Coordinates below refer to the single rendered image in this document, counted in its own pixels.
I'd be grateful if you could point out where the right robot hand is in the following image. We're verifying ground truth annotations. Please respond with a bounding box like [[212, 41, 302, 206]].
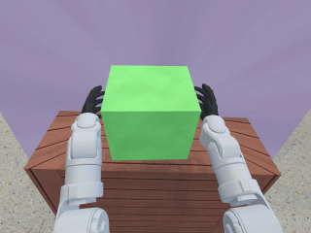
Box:
[[194, 83, 219, 121]]

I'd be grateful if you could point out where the right robot upper arm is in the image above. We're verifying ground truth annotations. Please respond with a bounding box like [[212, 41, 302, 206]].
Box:
[[223, 204, 283, 233]]

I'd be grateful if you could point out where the left robot hand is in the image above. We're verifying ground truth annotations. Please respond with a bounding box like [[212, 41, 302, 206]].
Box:
[[81, 85, 105, 119]]

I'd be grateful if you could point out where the pedestal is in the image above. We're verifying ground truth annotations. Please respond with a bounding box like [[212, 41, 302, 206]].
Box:
[[23, 111, 281, 233]]

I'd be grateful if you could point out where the carton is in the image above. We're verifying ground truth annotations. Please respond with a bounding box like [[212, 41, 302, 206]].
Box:
[[100, 65, 201, 161]]

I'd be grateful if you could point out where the left robot forearm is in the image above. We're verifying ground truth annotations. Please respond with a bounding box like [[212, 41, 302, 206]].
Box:
[[52, 113, 104, 233]]

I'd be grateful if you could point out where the right robot forearm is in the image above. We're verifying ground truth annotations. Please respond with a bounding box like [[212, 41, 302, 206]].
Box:
[[199, 115, 284, 233]]

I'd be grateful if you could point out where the left robot upper arm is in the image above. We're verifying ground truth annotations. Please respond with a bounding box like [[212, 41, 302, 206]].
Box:
[[53, 207, 110, 233]]

